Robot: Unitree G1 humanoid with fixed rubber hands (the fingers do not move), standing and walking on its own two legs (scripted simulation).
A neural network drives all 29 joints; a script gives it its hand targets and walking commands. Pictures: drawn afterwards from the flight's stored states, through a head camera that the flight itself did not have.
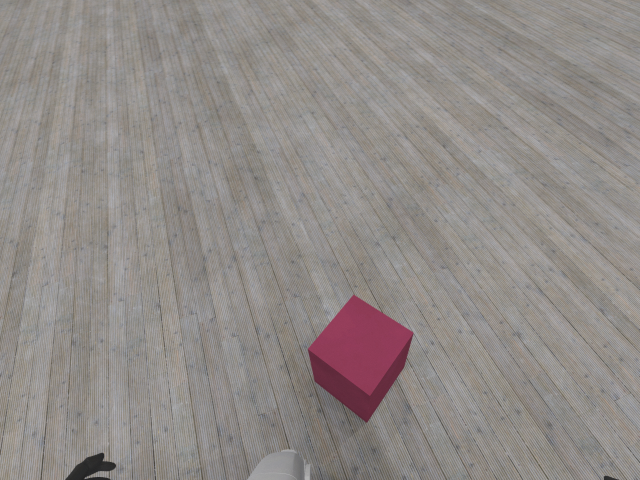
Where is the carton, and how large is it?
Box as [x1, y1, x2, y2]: [308, 295, 413, 422]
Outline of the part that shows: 353,295 308,348 315,381 366,422 402,369 413,333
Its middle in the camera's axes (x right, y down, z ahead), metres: +0.11 +0.36 +1.13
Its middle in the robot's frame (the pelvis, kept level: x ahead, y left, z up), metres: +0.51 -0.02 -0.63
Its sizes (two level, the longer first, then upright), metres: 0.210 0.200 0.250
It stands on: the floor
